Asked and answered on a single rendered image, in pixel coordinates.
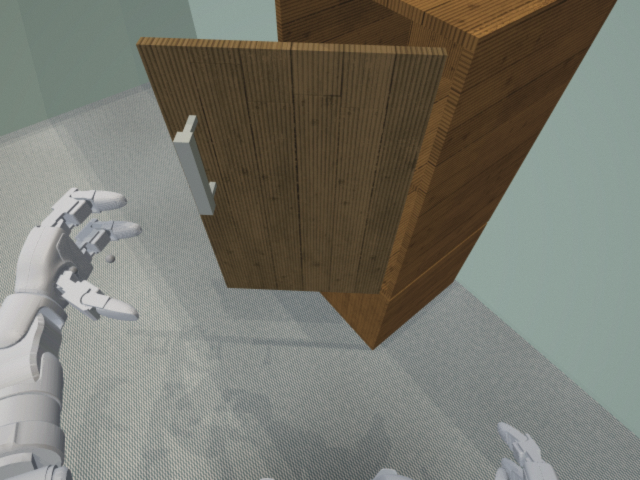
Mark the handle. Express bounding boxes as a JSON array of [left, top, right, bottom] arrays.
[[173, 115, 217, 215]]

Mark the robot left forearm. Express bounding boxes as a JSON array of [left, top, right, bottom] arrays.
[[0, 292, 68, 480]]

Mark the robot left hand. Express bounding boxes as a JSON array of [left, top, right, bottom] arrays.
[[14, 187, 142, 321]]

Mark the robot right hand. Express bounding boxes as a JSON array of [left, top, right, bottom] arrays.
[[495, 422, 559, 480]]

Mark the cupboard door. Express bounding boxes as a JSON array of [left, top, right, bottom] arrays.
[[136, 37, 448, 294]]

